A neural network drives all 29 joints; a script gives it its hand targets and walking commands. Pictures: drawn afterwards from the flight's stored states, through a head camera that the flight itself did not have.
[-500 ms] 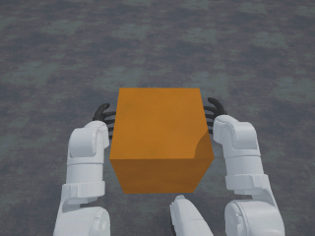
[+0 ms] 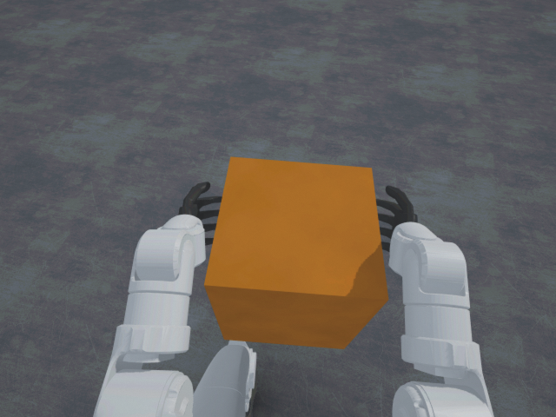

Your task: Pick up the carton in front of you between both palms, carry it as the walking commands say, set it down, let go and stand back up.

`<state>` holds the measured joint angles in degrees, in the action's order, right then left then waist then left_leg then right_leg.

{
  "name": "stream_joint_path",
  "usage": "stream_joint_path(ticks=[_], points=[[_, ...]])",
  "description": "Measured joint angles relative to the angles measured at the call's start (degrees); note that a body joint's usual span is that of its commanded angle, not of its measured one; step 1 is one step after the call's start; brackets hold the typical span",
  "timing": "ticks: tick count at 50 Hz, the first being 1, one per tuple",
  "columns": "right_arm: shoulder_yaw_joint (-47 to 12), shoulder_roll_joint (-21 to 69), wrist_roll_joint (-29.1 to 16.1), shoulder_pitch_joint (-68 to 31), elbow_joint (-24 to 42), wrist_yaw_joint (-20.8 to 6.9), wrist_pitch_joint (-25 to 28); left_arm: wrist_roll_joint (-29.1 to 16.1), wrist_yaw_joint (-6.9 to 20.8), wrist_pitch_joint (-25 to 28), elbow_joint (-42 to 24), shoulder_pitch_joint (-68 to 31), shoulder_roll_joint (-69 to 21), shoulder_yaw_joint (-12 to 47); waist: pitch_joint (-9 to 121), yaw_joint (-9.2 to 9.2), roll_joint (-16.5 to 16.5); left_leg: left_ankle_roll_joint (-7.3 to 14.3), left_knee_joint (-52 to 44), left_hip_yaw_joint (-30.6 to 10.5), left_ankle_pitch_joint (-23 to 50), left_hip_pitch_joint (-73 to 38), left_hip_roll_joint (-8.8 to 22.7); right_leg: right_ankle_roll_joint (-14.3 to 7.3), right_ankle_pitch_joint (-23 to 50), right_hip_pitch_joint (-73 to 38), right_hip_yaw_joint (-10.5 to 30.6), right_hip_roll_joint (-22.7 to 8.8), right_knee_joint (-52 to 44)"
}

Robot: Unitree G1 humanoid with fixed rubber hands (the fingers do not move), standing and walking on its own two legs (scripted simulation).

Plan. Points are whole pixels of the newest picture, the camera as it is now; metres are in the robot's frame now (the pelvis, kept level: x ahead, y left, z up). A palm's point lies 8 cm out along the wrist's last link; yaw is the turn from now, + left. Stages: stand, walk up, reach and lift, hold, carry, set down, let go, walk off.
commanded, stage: carry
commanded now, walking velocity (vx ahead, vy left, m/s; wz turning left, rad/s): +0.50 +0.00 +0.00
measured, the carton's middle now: (291, 260) +0.33 +0.02 -0.03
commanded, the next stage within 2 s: none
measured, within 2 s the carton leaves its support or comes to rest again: neither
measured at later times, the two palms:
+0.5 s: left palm (239, 70) +0.63 +0.14 +0.11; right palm (407, 74) +0.63 -0.15 +0.12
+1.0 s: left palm (268, 4) +0.89 +0.12 +0.11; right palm (402, 7) +0.90 -0.18 +0.11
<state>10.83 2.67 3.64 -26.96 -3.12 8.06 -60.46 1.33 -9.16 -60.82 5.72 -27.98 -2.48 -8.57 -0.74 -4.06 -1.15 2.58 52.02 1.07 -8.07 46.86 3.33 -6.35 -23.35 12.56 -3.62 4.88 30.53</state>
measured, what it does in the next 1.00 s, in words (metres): walks ahead: left foot, then right foot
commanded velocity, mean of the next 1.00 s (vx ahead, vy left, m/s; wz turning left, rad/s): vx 0.50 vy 0.00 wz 0.00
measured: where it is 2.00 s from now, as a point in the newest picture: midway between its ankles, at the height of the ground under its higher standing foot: (309, 155)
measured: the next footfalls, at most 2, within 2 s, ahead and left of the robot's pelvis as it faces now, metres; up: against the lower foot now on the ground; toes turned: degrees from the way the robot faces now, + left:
left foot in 0.10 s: +0.29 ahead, +0.09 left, +0.00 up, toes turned +6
right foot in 0.60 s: +0.57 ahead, -0.13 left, +0.00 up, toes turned -11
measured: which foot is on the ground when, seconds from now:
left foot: up 0.00-0.08, down 0.10-0.62, up 0.64-1.00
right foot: down 0.00-0.12, up 0.14-0.58, down 0.60-1.00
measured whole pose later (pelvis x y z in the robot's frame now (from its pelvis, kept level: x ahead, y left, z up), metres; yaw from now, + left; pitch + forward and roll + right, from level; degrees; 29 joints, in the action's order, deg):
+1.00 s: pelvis +0.64 -0.03 +0.02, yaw +1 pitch +3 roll +1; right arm 4.8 7.4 7.1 -7.0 19.9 4.8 -68.9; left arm 6.3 -6.1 -68.6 -18.5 -7.0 -7.4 -4.2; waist 8.4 -0.6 -0.4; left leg -0.7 33.7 8.0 -3.9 33.5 6.1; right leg -1.1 -16.0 0.0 -11.6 -1.4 12.6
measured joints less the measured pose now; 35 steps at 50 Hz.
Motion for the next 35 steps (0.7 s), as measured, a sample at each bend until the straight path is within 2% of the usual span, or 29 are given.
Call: stream_joint_path(ticks=[3, 5, 7, 9, 11, 13, 18, 22, 26, 29, 30, 31, 32, 34, 35], points=[[-0.06, 0.13, 0.14, 0.65, 1.62, -0.06, 0.5, -0.27, 0.0, 0.78, -0.93, 0.3, 0.06, 0.45, 0.82, 0.55, 0.27, 0.25, -16.06, 3.66, 6.86, -6.29, -2.13, 0.97, -2.84, -5.88, 0.44, -0.42, -2.66], [-0.5, 0.15, 0.12, 0.21, 2.26, -0.06, 0.54, -0.42, 0.0, 0.65, -2.44, 0.58, 0.32, 0.4, 1.28, 1.15, 0.25, 0.79, -25.07, 6.74, 12.19, -13.32, -3.49, 2.14, -4.77, -7.93, 0.7, -0.59, 1.21], [-0.68, 0.53, 0.39, -1.17, 2.28, 0.04, 1.22, -0.96, 0.03, 0.49, -3.32, -0.64, 1.46, 0.17, 1.18, 2.28, 2.26, 2.51, -24.42, 8.05, 6.41, -15.79, -4.84, 4.71, -5.55, -3.83, 1.42, -2.04, 14.99], [-0.9, 0.53, 0.47, -2.75, 1.81, 0.15, 1.18, -1.26, 0.09, 0.05, -3.87, -1.53, 2.06, -0.37, 0.52, 3.15, 2.1, 3.74, -23.33, 8.47, 3.01, -17.16, -4.61, 6.09, -5.3, 3.55, 2.85, -1.8, 30.71], [-0.7, 0.56, 0.25, -2.25, 2.87, 0.19, 0.08, -0.85, 0.1, -1.13, -4.72, -1.46, 1.37, -0.77, 0.41, 3.79, 1.02, 3.35, -26.12, 8.26, 2.54, -20.44, -4.0, 6.43, -2.55, 9.28, 2.18, -2.67, 35.99], [-0.18, 0.92, -0.04, -0.81, 5.11, 0.21, -1.23, 0.1, 0.29, -2.45, -6.34, -0.84, 0.05, -1.2, 0.64, 4.38, 0.19, 3.11, -29.97, 7.87, 2.34, -24.21, -3.47, 6.76, 0.35, 13.42, 1.25, -4.36, 33.18], [1.54, 3.15, 0.54, 4.13, 11.31, -0.88, -3.21, 3.41, 1.35, -3.97, -12.14, 3.71, -3.86, -1.36, 2.61, 5.48, -0.29, 2.0, -36.31, 6.44, 0.33, -32.68, -2.21, 8.17, 4.65, 19.31, 0.42, -7.3, 19.12], [1.52, 5.35, 1.87, 8.86, 14.65, -2.52, -3.88, 5.39, 1.81, -4.72, -17.48, 10.05, -6.42, -0.8, 5.36, 5.12, 0.51, 0.51, -38.15, 5.88, -3.5, -39.13, -1.78, 8.52, 11.37, 20.56, -1.29, -8.47, 9.4], [-1.83, 5.93, 3.04, 12.92, 16.42, -3.85, -5.14, 5.81, 2.18, -6.03, -20.38, 15.05, -5.81, 1.13, 7.91, 4.28, 0.96, -1.28, -38.36, 5.77, -8.53, -45.54, -1.71, 7.97, 18.13, 18.54, -4.23, -8.18, 0.76], [-3.68, 5.42, 3.78, 15.04, 17.14, -3.98, -6.7, 5.75, 2.49, -7.23, -20.87, 17.28, -5.36, 2.13, 9.45, 3.97, 0.49, -2.99, -33.57, 4.99, -14.86, -48.49, -1.15, 7.0, 19.88, 13.73, -7.3, -7.2, -5.67], [-3.85, 5.22, 3.97, 15.62, 17.31, -4.0, -7.09, 5.79, 2.64, -7.34, -20.41, 17.59, -5.34, 2.5, 9.93, 3.81, -0.07, -3.49, -28.83, 4.77, -18.06, -47.84, -0.42, 5.18, 19.94, 12.38, -8.07, -6.73, -5.98], [-3.59, 5.07, 4.06, 16.19, 17.03, -4.0, -7.27, 5.92, 2.81, -6.99, -19.06, 17.73, -5.33, 3.01, 10.22, 3.51, -1.28, -3.61, -21.03, 4.47, -18.93, -44.98, 1.02, 3.28, 18.54, 12.58, -8.95, -6.21, -3.45], [-3.28, 5.03, 4.19, 16.91, 16.7, -3.99, -7.51, 5.99, 2.91, -6.92, -17.64, 17.76, -5.33, 3.41, 10.21, 3.21, -1.58, -3.49, -11.71, 3.23, -18.89, -40.94, 1.19, 2.19, 16.47, 12.48, -9.44, -6.24, -1.54], [-3.38, 4.92, 4.31, 18.21, 16.16, -3.9, -8.19, 5.94, 2.95, -7.35, -16.14, 18.39, -5.25, 3.87, 9.51, 2.97, -0.97, -2.66, 3.97, 1.75, -18.2, -32.41, 0.23, 1.66, 13.97, 10.53, -9.77, -6.69, -1.64], [-3.7, 4.85, 4.3, 18.67, 16.0, -3.83, -8.44, 5.86, 2.95, -7.54, -16.06, 18.99, -5.18, 3.98, 9.05, 2.92, -0.62, -2.27, 8.52, 1.87, -16.73, -28.62, 0.17, 2.02, 13.8, 9.08, -9.79, -6.79, -2.91]])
